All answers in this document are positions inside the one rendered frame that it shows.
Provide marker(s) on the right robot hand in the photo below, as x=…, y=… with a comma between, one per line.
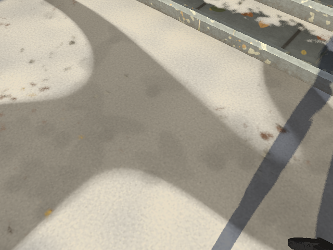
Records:
x=309, y=244

